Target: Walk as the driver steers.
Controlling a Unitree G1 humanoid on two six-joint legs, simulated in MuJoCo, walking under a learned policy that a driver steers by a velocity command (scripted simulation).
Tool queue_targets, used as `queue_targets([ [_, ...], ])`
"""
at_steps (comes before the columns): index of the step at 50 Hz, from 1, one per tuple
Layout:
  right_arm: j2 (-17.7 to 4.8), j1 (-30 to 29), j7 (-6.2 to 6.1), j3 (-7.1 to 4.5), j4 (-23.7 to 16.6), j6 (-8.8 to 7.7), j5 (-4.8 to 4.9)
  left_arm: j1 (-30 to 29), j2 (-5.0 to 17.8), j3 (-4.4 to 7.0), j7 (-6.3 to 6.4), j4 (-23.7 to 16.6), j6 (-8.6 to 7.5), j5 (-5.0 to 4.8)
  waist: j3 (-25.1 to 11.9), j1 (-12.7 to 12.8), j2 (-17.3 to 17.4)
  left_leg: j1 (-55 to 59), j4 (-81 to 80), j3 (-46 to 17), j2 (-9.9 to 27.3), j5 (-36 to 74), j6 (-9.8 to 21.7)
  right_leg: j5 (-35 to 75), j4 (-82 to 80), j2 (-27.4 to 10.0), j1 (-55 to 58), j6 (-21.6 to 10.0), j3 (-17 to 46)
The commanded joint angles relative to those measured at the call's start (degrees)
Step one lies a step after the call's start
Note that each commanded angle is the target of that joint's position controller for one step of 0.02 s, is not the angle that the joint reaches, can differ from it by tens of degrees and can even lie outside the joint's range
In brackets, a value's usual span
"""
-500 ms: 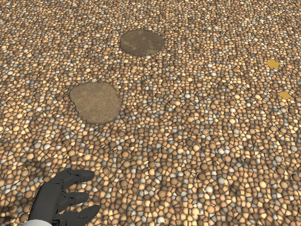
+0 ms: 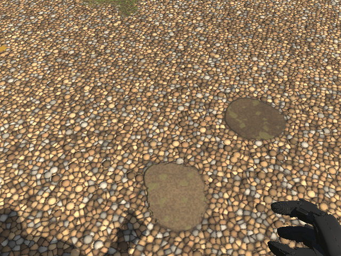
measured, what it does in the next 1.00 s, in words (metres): walks ahead, turning right: right foot, then left foot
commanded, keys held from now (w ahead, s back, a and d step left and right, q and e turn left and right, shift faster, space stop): w+e+shift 0.50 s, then w+q+shift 0.50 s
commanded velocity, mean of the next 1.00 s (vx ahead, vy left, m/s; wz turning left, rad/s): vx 1.00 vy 0.00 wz -0.31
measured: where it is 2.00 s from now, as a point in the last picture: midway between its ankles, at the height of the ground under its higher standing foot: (271, 41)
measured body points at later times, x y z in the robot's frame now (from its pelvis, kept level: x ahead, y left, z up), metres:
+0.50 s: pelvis +0.44 -0.09 -0.01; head +0.47 -0.09 +0.44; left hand +0.66 +0.14 -0.13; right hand +0.44 -0.36 -0.12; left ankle +0.35 +0.12 -0.58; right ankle +0.49 -0.12 -0.72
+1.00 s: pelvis +0.91 -0.21 +0.01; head +0.93 -0.22 +0.46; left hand +1.14 -0.02 -0.08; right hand +0.84 -0.50 -0.11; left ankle +0.96 -0.19 -0.72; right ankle +0.78 -0.31 -0.60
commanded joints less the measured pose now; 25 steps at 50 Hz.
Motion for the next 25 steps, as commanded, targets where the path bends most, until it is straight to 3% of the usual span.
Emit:
queue_targets([
  [1,-11.99,22.38,-1.88,-5.51,3.89,0.67,1.03,-10.51,7.72,1.66,0.41,-9.45,-0.36,0.09,-9.74,-13.86,5.86,41.70,-21.67,-36.29,22.09,-29.57,7.38,8.77,29.05,-2.59,-41.60,-3.27,0.29],
  [2,-9.16,19.85,-1.54,-5.05,4.49,0.25,1.36,-12.31,6.56,1.43,-0.15,-9.33,0.02,0.57,-4.62,-12.16,4.04,35.10,-22.20,-27.91,19.54,-18.40,6.85,11.26,26.33,-4.31,-40.56,-2.77,-0.02],
  [3,-7.69,18.85,-1.47,-4.81,5.07,-0.05,1.41,-12.12,5.69,1.44,-0.61,-8.64,0.78,0.87,-2.34,-10.26,4.42,30.55,-23.42,-21.60,17.36,-10.97,5.84,11.57,24.99,-5.31,-38.40,-2.07,0.02],
  [5,-5.64,19.80,-1.28,-4.40,7.18,-1.10,2.55,-12.41,3.32,1.30,-1.37,-8.94,2.82,1.82,0.93,-7.47,5.40,24.73,-26.19,-13.43,16.14,-4.23,4.98,11.28,23.41,-7.03,-36.66,-0.99,-0.05],
  [7,-4.67,20.77,-1.05,-4.36,9.10,-2.09,3.48,-17.83,2.30,1.17,-2.05,-11.29,4.00,2.30,3.67,-6.80,4.43,24.77,-28.53,-6.53,15.39,3.96,4.36,13.93,22.27,-7.99,-40.85,-0.62,-0.82],
  [10,-4.43,19.65,-1.03,-4.33,10.39,-2.89,3.14,-24.54,1.70,0.43,-3.18,-15.25,3.98,2.14,5.94,-5.18,4.86,22.56,-30.07,5.24,12.41,15.32,2.84,23.38,14.49,-7.79,-40.73,-1.10,-3.24],
  [13,-7.29,20.14,-1.65,-4.87,11.29,-3.00,3.09,-31.00,2.55,-0.23,-4.62,-17.36,3.76,2.02,7.86,-5.54,1.20,21.53,-32.96,13.62,9.89,23.60,0.96,31.38,-1.62,-4.63,-31.34,-3.76,-10.23],
  [15,-10.47,23.32,-2.17,-5.39,11.90,-2.63,3.15,-31.26,3.67,-0.11,-4.75,-17.15,3.56,1.84,5.69,-5.26,1.41,27.14,-27.33,15.28,10.26,49.45,-0.08,31.05,-5.68,0.36,-24.75,-5.81,-15.03],
  [16,-12.61,23.86,-2.59,-5.91,11.69,-1.86,2.99,-28.41,4.94,0.23,-4.39,-16.32,3.52,1.70,3.23,-3.41,3.18,30.80,-21.50,15.34,11.04,61.81,-0.58,27.76,-6.13,2.68,-21.68,-6.64,-16.17],
  [17,-14.78,23.04,-3.03,-6.51,11.18,-0.78,2.63,-22.50,6.71,0.88,-3.91,-14.94,3.47,1.62,-0.65,0.27,4.81,32.42,-12.39,14.93,12.32,70.19,-0.69,24.02,-6.16,4.53,-15.55,-7.67,-16.05],
  [18,-16.31,20.84,-3.29,-7.03,10.29,0.41,2.25,-12.37,9.01,2.05,-3.26,-12.26,3.43,1.63,-5.67,5.45,5.76,30.47,0.93,13.83,13.63,73.35,0.01,20.07,-5.95,5.97,-5.02,-9.17,-14.54],
  [19,-16.38,19.33,-3.07,-7.13,9.37,1.26,1.83,-0.75,11.85,3.76,-2.04,-8.38,3.37,1.78,-10.85,9.81,3.72,23.24,18.86,12.56,13.03,64.09,0.34,16.30,-9.30,7.09,9.76,-10.69,-10.87],
  [20,-12.17,18.34,-2.10,-6.53,9.35,1.13,1.90,-2.60,15.38,5.84,-0.52,-7.98,4.36,0.15,-8.31,7.56,-7.03,8.29,42.86,11.92,2.00,11.77,-1.51,11.66,-13.64,3.23,18.00,-12.31,-1.53],
  [21,-6.70,25.11,-1.30,-4.50,2.41,-0.06,2.34,-9.92,23.55,6.76,-0.40,-10.99,5.27,2.63,-13.63,-3.82,-18.58,-16.04,62.35,4.39,-4.53,-18.27,-4.74,12.88,-21.80,-11.99,30.85,-23.79,32.77],
  [22,-9.70,19.14,-1.50,-4.22,0.60,-1.67,2.08,-8.18,22.08,7.14,0.05,-13.02,5.47,1.95,-18.48,0.98,-7.01,-21.12,61.73,-6.09,-2.27,-13.43,-3.75,2.68,-31.73,-14.66,31.60,-25.74,43.56],
  [23,-9.99,16.10,-1.52,-3.89,0.25,-2.58,2.21,-8.85,18.65,6.44,0.78,-11.34,4.93,1.71,-8.23,-1.16,-1.14,-22.07,54.69,-6.93,0.91,-10.53,-3.23,1.78,-35.79,-14.21,21.57,-22.48,41.44],
  [24,-9.43,14.75,-1.66,-3.54,0.09,-2.51,1.80,-10.05,15.69,5.62,1.09,-10.20,4.10,1.44,-2.49,-4.44,3.61,-18.26,46.65,-6.81,3.65,-9.14,-3.39,6.55,-36.03,-11.76,11.38,-19.81,36.03],
  [25,-8.65,14.89,-1.76,-3.17,0.60,-1.56,0.70,-12.41,14.74,5.16,1.44,-10.52,3.14,1.44,0.13,-6.81,4.53,-13.83,42.80,-6.67,4.97,-10.12,-3.89,11.62,-35.65,-8.60,3.24,-18.30,30.31],
])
